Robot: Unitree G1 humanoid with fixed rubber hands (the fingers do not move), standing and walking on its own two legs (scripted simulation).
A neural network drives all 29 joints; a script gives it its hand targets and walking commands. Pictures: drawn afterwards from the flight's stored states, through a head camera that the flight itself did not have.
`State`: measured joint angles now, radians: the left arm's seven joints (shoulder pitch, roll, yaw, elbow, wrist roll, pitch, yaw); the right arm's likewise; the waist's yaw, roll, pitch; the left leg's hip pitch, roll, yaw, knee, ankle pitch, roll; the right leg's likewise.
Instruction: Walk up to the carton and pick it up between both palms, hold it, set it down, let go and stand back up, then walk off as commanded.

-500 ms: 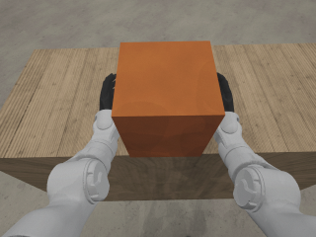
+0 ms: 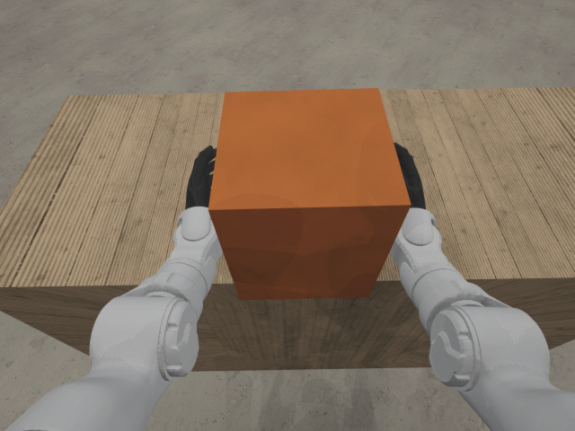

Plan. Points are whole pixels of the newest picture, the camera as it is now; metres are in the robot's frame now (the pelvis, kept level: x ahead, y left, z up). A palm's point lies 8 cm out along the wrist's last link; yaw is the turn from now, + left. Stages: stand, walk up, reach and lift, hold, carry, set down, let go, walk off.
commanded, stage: reach and lift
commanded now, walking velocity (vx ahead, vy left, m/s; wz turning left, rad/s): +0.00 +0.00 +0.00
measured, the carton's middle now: (303, 203) +0.44 +0.01 +0.05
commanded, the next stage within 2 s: hold in 1.92 s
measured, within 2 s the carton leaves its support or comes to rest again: leaves its support in 0.10 s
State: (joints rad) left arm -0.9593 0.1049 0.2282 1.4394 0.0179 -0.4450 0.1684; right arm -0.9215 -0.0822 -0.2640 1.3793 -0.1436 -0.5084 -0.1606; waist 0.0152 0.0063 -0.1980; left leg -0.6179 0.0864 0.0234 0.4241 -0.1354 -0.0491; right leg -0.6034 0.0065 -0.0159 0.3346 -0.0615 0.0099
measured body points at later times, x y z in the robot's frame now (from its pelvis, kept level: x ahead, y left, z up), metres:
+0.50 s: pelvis -0.02 +0.00 +0.00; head -0.03 +0.00 +0.45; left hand +0.42 +0.16 +0.14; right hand +0.42 -0.14 +0.16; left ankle +0.02 +0.15 -0.74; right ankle +0.04 -0.12 -0.74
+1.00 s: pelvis -0.02 +0.00 +0.01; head -0.08 +0.01 +0.45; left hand +0.40 +0.17 +0.20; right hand +0.41 -0.14 +0.23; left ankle +0.02 +0.15 -0.74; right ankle +0.04 -0.12 -0.74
